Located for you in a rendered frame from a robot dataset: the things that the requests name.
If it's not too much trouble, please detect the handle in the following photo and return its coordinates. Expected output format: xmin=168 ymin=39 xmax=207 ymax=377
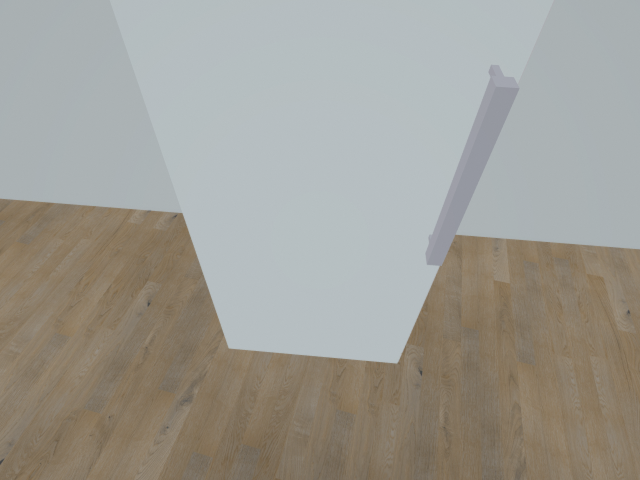
xmin=425 ymin=65 xmax=520 ymax=266

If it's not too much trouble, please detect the fridge door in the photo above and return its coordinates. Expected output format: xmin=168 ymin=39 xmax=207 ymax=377
xmin=110 ymin=0 xmax=554 ymax=364

